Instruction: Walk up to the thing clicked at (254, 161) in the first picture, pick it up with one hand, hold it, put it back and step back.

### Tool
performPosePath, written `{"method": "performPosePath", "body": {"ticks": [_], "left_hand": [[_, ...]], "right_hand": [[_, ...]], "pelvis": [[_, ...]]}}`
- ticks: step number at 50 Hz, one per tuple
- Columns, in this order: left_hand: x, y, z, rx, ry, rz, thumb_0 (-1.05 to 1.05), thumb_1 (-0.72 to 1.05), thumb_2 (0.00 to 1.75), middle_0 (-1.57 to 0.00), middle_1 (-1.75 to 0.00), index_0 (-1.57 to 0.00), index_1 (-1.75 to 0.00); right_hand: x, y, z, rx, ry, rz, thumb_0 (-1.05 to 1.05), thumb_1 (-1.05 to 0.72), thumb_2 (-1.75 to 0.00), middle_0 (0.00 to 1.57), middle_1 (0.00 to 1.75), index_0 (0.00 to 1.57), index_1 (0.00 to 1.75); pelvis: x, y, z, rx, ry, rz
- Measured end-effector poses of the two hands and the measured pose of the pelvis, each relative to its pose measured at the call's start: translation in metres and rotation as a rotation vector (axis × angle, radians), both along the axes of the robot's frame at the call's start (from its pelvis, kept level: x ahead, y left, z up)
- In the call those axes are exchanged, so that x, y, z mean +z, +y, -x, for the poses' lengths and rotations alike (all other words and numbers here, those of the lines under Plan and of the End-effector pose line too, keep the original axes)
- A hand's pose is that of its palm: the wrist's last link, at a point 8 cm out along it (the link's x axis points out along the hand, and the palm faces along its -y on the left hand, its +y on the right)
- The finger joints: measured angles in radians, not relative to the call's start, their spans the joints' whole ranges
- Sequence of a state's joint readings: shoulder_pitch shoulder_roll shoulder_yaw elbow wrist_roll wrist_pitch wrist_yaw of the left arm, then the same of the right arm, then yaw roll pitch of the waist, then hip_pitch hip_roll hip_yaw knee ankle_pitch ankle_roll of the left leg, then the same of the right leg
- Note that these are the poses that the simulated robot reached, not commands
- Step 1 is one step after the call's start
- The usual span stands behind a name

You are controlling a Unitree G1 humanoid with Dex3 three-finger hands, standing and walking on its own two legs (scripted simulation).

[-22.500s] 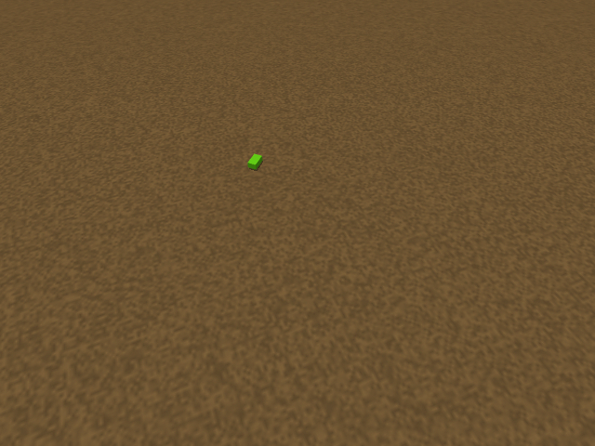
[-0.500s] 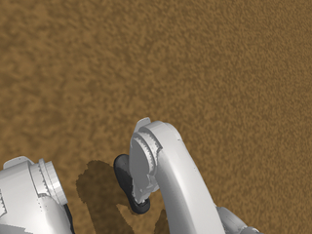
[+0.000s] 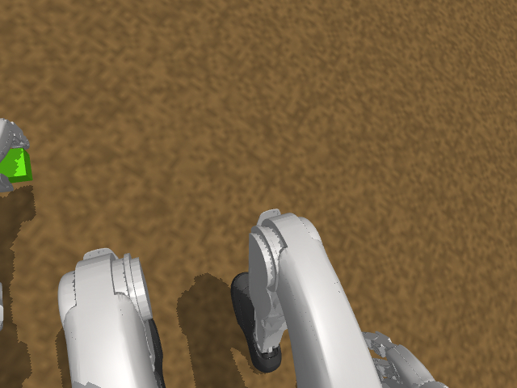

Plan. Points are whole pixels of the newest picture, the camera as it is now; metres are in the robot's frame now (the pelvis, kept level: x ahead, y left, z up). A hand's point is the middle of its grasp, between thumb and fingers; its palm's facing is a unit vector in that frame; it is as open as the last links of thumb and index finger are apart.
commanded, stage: settle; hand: left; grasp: from above
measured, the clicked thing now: out of the picture +0.47 +0.31 -0.20
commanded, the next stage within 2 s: lift in 0.10 s
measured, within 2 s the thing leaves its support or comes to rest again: neither
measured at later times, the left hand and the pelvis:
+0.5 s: hand out of the picture +0.44 +0.31 -0.10, palm faces -0.46 -0.07 -0.89, open 7.2 cm; pelvis +0.00 +0.00 +0.04, yaw +3 degrees
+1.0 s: hand out of the picture +0.37 +0.31 +0.08, palm faces -0.43 -0.09 -0.90, open 7.3 cm; pelvis +0.00 +0.01 +0.17, yaw +6 degrees
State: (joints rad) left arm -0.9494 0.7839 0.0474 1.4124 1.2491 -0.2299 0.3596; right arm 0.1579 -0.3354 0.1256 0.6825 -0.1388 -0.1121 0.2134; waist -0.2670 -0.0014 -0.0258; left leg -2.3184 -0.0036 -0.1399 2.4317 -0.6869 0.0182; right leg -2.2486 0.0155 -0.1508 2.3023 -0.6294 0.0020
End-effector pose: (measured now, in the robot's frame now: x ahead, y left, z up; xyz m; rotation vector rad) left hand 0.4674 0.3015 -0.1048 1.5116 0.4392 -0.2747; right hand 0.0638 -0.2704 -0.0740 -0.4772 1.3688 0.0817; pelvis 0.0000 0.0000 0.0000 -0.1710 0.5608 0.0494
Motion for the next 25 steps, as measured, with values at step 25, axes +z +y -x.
{"method": "performPosePath", "body": {"ticks": [25], "left_hand": [[0.064, 0.005, 0.018, 0.025, 0.024, 0.004, -0.01, 0.42, 0.03, -1.03, -0.05, -1.04, -0.05]], "right_hand": [[0.019, 0.005, 0.005, -0.138, 0.011, 0.006, 0.0, -0.91, -0.9, 0.21, 0.3, 0.2, 0.3]], "pelvis": [[0.04, 0.002, 0.001, 0.03, 0.053, -0.029]]}}
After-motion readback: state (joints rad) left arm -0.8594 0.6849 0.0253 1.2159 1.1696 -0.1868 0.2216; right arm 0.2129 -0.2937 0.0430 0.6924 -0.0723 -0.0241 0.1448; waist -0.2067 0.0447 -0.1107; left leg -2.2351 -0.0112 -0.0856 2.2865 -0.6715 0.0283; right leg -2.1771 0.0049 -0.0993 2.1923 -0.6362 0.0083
